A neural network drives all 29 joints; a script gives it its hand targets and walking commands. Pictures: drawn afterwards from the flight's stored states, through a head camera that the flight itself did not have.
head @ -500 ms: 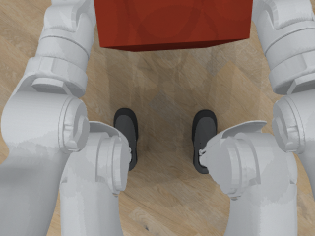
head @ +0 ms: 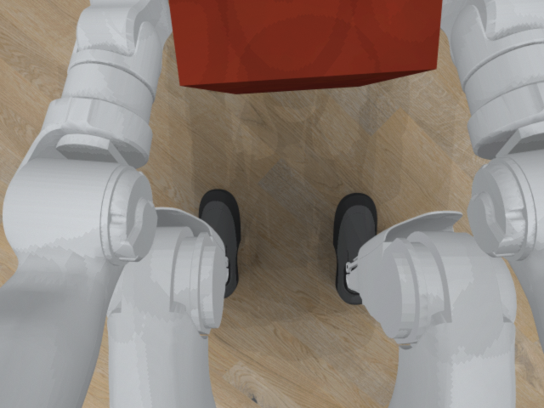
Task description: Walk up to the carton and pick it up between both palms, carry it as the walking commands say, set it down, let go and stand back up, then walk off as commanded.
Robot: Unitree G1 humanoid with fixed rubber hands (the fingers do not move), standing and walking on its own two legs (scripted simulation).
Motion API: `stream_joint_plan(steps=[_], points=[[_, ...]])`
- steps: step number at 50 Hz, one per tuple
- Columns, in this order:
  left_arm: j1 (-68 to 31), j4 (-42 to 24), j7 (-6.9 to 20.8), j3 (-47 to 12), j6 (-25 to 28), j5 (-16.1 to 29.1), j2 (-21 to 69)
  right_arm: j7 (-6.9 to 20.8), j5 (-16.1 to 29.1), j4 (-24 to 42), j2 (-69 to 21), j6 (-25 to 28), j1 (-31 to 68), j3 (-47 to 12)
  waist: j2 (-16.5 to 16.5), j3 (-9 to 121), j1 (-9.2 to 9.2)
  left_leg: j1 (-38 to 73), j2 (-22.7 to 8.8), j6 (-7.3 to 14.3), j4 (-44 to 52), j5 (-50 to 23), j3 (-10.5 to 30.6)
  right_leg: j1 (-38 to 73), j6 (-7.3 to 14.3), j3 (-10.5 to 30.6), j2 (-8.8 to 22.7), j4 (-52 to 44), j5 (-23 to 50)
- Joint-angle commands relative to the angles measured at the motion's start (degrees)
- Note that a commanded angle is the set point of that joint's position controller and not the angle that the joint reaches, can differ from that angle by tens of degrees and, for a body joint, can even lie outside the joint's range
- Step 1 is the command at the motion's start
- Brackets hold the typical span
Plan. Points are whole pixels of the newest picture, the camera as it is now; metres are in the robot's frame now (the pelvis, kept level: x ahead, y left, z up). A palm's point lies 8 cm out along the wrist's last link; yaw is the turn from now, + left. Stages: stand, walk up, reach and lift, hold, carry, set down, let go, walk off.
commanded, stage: reach and lift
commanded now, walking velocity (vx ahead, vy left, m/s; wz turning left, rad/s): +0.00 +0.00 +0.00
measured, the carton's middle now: out of the picture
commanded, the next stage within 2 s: none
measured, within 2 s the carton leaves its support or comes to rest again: leaves its support in 0.30 s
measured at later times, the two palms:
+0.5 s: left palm out of the picture +0.57 +0.16 -0.12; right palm out of the picture +0.57 -0.13 -0.13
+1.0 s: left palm out of the picture +0.56 +0.15 -0.07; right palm out of the picture +0.57 -0.13 -0.09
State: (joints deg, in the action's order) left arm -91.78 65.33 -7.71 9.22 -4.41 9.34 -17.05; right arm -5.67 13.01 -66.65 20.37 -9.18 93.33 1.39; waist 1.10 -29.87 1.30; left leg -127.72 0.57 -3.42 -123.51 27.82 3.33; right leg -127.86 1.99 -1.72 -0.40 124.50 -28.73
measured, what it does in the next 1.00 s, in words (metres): stands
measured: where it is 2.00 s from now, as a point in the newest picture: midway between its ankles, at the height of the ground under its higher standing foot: (286, 263)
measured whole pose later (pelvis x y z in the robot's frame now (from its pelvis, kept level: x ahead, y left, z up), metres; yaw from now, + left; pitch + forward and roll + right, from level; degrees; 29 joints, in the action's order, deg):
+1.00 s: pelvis -0.01 +0.00 +0.01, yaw -1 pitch +23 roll +0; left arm -86.9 46.4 -11.3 16.1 -23.7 0.8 -11.7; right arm -9.2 8.0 -51.1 17.3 -24.7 88.0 10.0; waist 1.1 -30.1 2.3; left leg -118.5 0.6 -3.3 -123.8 28.7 3.3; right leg -118.6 1.4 -1.4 -1.2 124.5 -29.3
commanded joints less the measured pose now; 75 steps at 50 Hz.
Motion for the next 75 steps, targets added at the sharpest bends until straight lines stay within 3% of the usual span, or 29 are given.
stream_joint_plan(steps=[1,13,16,19,25,29,35,40,50,58,67,75], points=[[-27.11,-15.01,18.05,-10.85,-4.81,0.76,57.63,16.54,0.63,20.44,-62.48,-0.40,33.25,-13.31,-3.74,87.52,5.78,29.60,4.61,3.69,4.37,-11.10,-10.78,38.51,-2.90,0.79,-6.67,-7.21,12.44],[-35.77,-30.64,15.58,-17.94,-6.59,5.12,62.43,14.39,5.48,35.36,-66.17,-1.97,40.30,-18.54,-3.00,126.27,4.92,48.45,5.59,2.51,4.51,-23.90,-10.78,54.88,-3.12,-0.53,-7.85,-6.31,25.65],[-35.68,-31.18,14.96,-18.34,-7.85,5.08,64.36,13.86,6.04,39.07,-66.43,-2.39,43.03,-19.03,-2.66,131.39,4.64,51.12,6.07,2.49,5.18,-24.36,-10.74,56.56,-3.24,-0.89,-8.07,-6.81,25.84],[-35.17,-30.25,15.15,-17.50,-9.20,4.21,66.27,13.52,5.33,40.47,-67.00,-2.99,44.64,-18.38,-2.87,131.76,3.97,50.05,6.50,2.74,6.26,-21.75,-11.14,57.36,-3.30,-0.92,-8.18,-8.24,23.58],[-39.76,-30.40,16.34,-13.78,-10.81,2.36,67.74,14.62,0.75,33.04,-69.06,-5.79,43.68,-12.71,-3.47,121.76,2.13,44.39,6.37,3.17,9.37,-10.94,-11.35,51.80,-2.77,-1.07,-8.06,-11.72,12.38],[-43.96,-32.66,16.52,-12.05,-11.89,1.78,66.80,15.30,-1.41,30.59,-70.28,-8.01,43.75,-10.54,-4.48,121.80,2.06,44.08,6.34,3.21,10.78,-7.55,-11.30,51.47,-2.58,-0.93,-7.98,-13.24,8.58],[-43.13,-33.77,16.57,-12.93,-14.58,1.88,68.36,14.94,-0.87,35.47,-72.36,-10.05,45.22,-12.82,-5.44,132.00,3.23,48.03,6.84,3.05,11.01,-10.91,-11.55,58.54,-2.86,-0.40,-8.26,-13.77,11.69],[-42.76,-35.52,16.92,-13.89,-15.88,2.02,69.84,14.70,-0.76,36.34,-74.58,-11.40,43.45,-13.51,-5.51,136.13,3.06,48.91,7.02,2.98,11.63,-12.25,-11.53,62.02,-2.92,-0.08,-8.56,-14.11,13.75],[-43.27,-37.48,17.15,-13.68,-18.30,1.89,71.46,14.83,-1.59,37.45,-76.43,-13.71,43.06,-12.40,-5.77,138.63,2.82,50.70,7.29,3.28,14.63,-9.47,-11.00,64.26,-2.61,0.21,-8.82,-16.79,11.06],[-40.98,-34.98,16.98,-13.08,-20.72,0.81,74.70,15.48,-2.94,36.46,-77.52,-15.48,42.30,-10.94,-4.69,136.24,2.26,53.30,7.68,3.44,18.41,-6.05,-9.94,61.85,-2.13,-0.34,-9.10,-19.68,6.65],[-38.36,-36.63,16.70,-14.91,-21.62,0.78,77.27,16.18,-3.63,36.96,-78.79,-16.24,38.75,-11.09,-3.23,138.87,0.99,59.91,8.36,2.98,21.59,-9.95,-8.62,62.70,-2.02,-0.69,-9.64,-22.23,9.26],[-36.73,-37.87,16.21,-16.80,-22.24,1.16,77.83,15.48,-2.51,40.25,-78.72,-16.45,39.58,-13.40,-3.57,140.24,1.15,63.60,8.92,3.19,24.13,-10.71,-7.95,67.05,-2.12,0.01,-9.84,-25.23,9.64]])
